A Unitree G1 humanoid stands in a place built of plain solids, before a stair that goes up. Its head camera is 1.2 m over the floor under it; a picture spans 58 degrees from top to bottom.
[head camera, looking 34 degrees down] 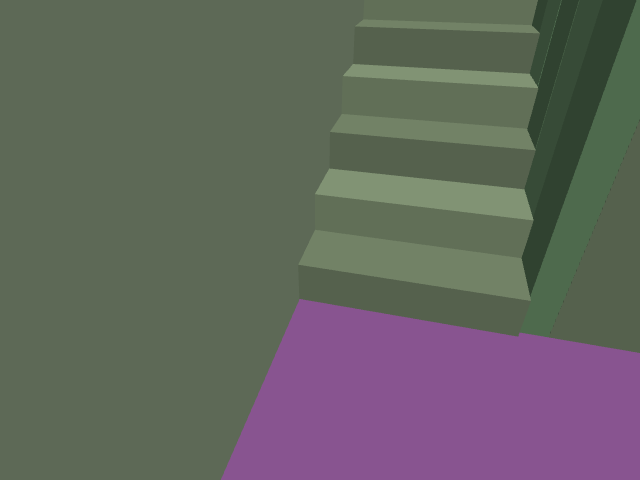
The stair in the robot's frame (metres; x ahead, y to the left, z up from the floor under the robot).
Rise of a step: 0.18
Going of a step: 0.26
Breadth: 0.85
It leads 14 degrees to the right of straight ahead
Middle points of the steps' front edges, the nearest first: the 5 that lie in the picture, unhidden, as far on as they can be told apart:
1.24 -0.33 0.18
1.49 -0.39 0.35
1.74 -0.45 0.53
1.99 -0.52 0.71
2.24 -0.58 0.88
